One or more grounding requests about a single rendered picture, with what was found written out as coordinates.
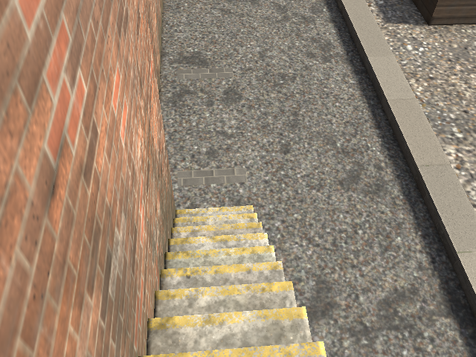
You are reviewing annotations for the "stairs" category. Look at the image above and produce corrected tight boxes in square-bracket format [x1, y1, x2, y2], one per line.
[139, 205, 327, 357]

